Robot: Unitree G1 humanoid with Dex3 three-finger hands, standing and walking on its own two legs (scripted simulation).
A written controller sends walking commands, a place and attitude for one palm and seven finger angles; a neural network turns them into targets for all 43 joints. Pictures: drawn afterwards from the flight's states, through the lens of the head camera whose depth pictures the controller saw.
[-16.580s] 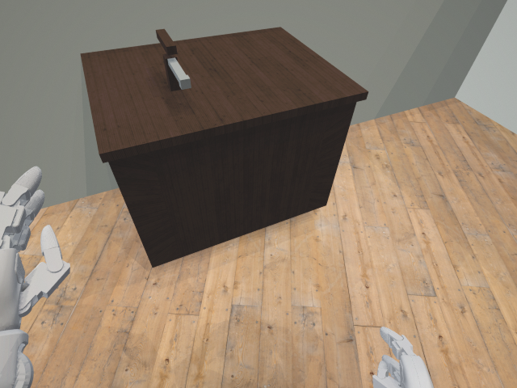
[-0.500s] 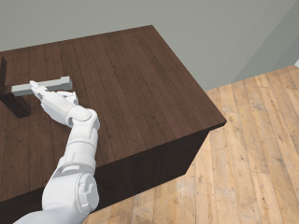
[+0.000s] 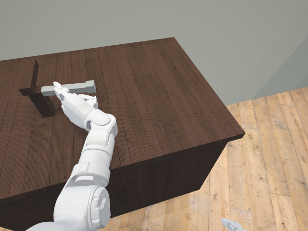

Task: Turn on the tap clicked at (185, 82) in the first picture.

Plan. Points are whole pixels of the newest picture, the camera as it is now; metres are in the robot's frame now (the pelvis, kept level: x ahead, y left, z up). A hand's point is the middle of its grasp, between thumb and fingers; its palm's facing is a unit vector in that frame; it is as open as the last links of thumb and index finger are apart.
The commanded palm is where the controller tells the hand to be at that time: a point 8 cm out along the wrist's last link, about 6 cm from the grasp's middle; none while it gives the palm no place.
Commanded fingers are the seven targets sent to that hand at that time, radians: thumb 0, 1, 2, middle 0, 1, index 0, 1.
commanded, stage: lift the hand up off the lever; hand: left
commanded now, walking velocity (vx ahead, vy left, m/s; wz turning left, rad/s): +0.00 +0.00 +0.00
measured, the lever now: (90, 86) +0.52 +0.21 +0.08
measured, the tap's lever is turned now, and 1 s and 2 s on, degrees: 83 83 83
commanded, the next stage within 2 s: draw the hand back beside the body in 1.52 s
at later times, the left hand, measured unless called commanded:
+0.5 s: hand (96, 96) +0.44 +0.17 +0.12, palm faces +0.81 -0.58 -0.11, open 7.9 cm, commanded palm +0.38 +0.18 +0.13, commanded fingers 0.00 0.90 0.90 -0.15 -0.15 -0.15 -0.15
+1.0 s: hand (89, 94) +0.42 +0.18 +0.14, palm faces +0.80 -0.59 -0.08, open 7.9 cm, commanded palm +0.37 +0.18 +0.15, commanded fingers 0.00 0.90 0.90 -0.15 -0.15 -0.15 -0.15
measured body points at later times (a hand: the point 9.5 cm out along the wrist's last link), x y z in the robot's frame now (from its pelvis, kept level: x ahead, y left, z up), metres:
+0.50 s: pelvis -0.01 -0.02 +0.00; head +0.01 -0.02 +0.45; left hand +0.39 +0.19 +0.13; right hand +0.06 -0.26 -0.13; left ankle +0.02 +0.14 -0.71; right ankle -0.04 -0.09 -0.71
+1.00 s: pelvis -0.01 -0.01 +0.01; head +0.00 -0.02 +0.46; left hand +0.37 +0.20 +0.15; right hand +0.13 -0.25 -0.11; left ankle +0.02 +0.14 -0.71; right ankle -0.04 -0.09 -0.71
